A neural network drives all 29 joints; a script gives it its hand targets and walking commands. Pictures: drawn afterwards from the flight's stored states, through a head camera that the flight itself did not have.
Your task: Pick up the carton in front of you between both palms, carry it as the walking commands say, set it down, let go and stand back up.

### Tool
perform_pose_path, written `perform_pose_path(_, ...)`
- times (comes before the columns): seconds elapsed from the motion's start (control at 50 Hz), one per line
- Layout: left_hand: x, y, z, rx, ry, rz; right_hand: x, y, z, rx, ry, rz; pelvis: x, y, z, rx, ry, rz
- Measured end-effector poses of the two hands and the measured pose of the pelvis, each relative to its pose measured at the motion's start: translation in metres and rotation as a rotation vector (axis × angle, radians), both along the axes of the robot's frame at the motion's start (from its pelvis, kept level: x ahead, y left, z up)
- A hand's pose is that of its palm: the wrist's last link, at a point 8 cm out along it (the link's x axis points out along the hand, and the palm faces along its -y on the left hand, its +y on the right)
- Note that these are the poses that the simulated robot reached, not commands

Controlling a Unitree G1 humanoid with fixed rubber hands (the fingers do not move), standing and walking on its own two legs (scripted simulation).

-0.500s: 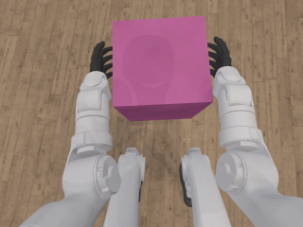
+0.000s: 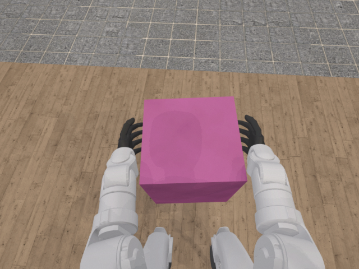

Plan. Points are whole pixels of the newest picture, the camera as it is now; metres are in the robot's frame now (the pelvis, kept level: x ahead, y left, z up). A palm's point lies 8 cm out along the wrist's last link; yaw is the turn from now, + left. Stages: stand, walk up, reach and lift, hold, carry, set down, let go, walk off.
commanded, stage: reach and lift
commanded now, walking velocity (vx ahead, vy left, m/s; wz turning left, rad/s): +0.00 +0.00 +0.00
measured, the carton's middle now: (190, 156) +0.39 +0.01 -0.10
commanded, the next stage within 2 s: hold in 1.50 s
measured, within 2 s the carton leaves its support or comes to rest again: neither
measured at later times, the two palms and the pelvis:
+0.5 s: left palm (107, 143) +0.33 +0.15 +0.11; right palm (285, 140) +0.33 -0.15 +0.11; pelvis +0.04 +0.00 +0.09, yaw +0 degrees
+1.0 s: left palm (104, 141) +0.33 +0.15 +0.12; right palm (288, 138) +0.33 -0.15 +0.12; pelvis +0.03 +0.00 +0.10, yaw +0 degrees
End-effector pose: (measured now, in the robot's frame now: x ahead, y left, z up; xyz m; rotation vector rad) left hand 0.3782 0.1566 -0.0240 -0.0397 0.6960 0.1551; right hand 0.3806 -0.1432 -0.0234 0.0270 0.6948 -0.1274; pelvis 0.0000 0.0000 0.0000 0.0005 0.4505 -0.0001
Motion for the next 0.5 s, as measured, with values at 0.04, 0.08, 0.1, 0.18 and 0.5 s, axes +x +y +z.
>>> perform_pose_path(0.04, -0.004, -0.001, 0.012, 0.0, 0.0, -0.002, -0.005, -0.001, 0.012, -0.001, 0.0, 0.0, 0.004, 0.0, 0.011, 0.0, -0.032, 0.0)
perform_pose_path(0.08, -0.008, -0.001, 0.024, 0.0, 0.0, -0.003, -0.009, -0.001, 0.025, -0.002, 0.0, 0.0, 0.008, 0.0, 0.021, 0.0, -0.064, 0.0)
perform_pose_path(0.1, -0.01, -0.001, 0.031, 0.001, 0.0, -0.004, -0.011, -0.001, 0.031, -0.004, 0.0, -0.001, 0.01, 0.0, 0.026, 0.0, -0.081, 0.0)
perform_pose_path(0.18, -0.018, -0.002, 0.055, 0.002, -0.004, -0.005, -0.019, -0.002, 0.055, -0.004, -0.004, -0.001, 0.018, 0.0, 0.045, 0.001, -0.149, 0.002)
perform_pose_path(0.5, -0.046, -0.005, 0.138, 0.035, -0.039, -0.034, -0.048, -0.005, 0.137, -0.029, -0.039, 0.018, 0.036, 0.0, 0.092, 0.0, -0.442, 0.006)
